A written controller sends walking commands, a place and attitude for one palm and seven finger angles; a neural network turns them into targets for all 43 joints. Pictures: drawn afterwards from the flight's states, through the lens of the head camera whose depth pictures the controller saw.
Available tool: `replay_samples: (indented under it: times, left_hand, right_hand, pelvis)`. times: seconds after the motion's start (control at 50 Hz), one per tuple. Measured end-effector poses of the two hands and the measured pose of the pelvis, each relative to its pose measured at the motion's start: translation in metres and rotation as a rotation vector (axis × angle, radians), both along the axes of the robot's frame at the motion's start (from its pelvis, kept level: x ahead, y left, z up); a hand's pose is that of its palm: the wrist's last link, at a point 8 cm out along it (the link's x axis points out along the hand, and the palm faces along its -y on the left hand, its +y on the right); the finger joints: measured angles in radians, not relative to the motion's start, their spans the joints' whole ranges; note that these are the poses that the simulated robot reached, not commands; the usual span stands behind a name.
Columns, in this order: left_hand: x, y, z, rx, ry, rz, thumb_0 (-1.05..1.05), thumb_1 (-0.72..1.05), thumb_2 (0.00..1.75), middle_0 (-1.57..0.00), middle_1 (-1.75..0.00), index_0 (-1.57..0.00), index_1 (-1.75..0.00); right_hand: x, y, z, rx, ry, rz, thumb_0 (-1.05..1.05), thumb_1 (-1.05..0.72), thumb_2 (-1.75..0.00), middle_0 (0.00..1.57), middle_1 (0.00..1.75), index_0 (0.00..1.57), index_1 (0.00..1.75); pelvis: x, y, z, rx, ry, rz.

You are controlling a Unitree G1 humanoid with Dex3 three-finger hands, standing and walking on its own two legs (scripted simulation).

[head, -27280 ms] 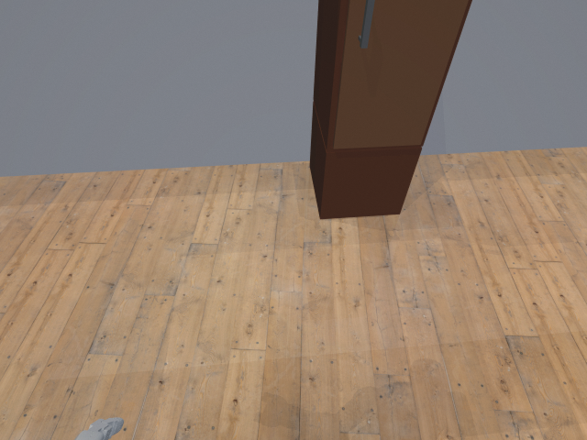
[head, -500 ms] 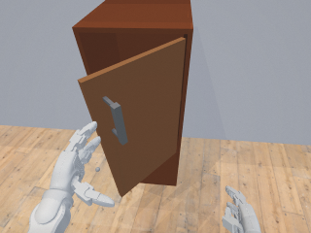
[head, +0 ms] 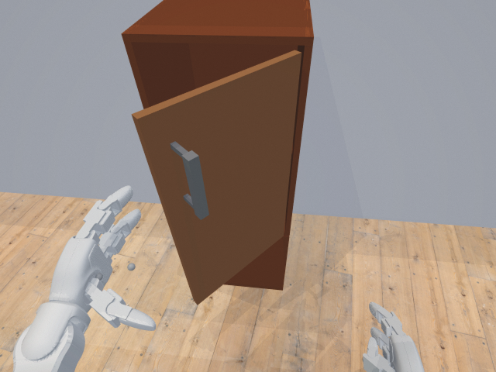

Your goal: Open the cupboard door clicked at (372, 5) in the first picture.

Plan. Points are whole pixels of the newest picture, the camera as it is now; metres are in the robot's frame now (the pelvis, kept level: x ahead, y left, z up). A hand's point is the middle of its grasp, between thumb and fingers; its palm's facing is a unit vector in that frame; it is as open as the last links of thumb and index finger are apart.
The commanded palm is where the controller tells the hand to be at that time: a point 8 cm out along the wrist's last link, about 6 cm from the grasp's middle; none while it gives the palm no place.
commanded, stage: draw the hand back to the body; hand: left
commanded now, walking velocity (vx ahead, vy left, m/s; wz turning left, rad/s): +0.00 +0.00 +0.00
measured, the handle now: (189, 181) +0.38 +0.14 +0.13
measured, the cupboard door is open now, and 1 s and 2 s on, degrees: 48 48 48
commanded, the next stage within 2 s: step back with the hand held close in 1.44 s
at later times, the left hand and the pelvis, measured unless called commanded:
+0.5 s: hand (84, 257) +0.22 +0.24 +0.14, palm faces +0.25 -0.93 -0.26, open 15.4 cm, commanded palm +0.17 +0.28 +0.16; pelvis +0.01 +0.02 +0.01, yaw +0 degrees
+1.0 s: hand (57, 238) +0.23 +0.27 +0.17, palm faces +0.41 -0.81 -0.41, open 9.8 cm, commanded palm +0.18 +0.32 +0.18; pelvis +0.03 +0.02 +0.02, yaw -1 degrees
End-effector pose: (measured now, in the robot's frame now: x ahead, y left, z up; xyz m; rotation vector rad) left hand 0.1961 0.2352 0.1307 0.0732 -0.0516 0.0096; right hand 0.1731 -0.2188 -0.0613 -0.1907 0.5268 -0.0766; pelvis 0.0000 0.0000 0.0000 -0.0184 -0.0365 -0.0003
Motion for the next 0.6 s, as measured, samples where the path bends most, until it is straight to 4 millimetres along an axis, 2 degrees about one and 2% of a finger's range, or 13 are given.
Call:
replay_samples:
  times: [0.1,0.28,0.38,0.46,0.6]
  left_hand:
    - [0.004,0.011,0.005,0.012,0.004,-0.001,-0.01,-0.5,0.3,-0.15,-0.3,-0.15,-0.3]
    - [-0.01,0.028,0.011,0.001,0.011,0.018,-0.01,-0.5,0.3,-0.15,-0.3,-0.15,-0.3]
    - [-0.011,0.036,0.011,0.007,0.026,0.03,-0.01,-0.47,0.32,-0.15,-0.3,-0.15,-0.3]
    - [-0.011,0.046,0.022,0.165,-0.014,0.177,-0.01,-0.39,0.35,-0.16,-0.3,-0.16,-0.3]
    - [-0.016,0.056,0.03,0.255,-0.048,0.313,-0.01,-0.19,0.44,-0.16,-0.3,-0.16,-0.3]
  right_hand:
    - [0.001,0.008,0.003,0.009,-0.017,-0.004,0.02,-0.91,-0.9,0.2,0.3,0.2,0.3]
    - [0.015,0.028,0.011,0.012,-0.05,0.041,0.02,-0.91,-0.9,0.2,0.3,0.2,0.3]
    - [0.024,0.037,0.014,0.006,-0.059,0.064,0.02,-0.91,-0.9,0.2,0.3,0.2,0.3]
    - [0.027,0.042,0.017,-0.012,-0.048,0.075,0.02,-0.91,-0.9,0.2,0.3,0.21,0.3]
    - [0.024,0.043,0.008,-0.016,0.043,0.072,0.02,-0.91,-0.9,0.2,0.3,0.21,0.3]
  pelvis:
    - [0.002,0.006,0.001,0.001,-0.001,-0.008]
    - [0.008,0.018,0.002,-0.004,-0.007,-0.004]
    - [0.009,0.022,0.003,-0.007,-0.01,0.003]
    - [0.012,0.023,0.006,-0.005,-0.019,-0.002]
    - [0.02,0.027,0.011,-0.003,-0.028,-0.009]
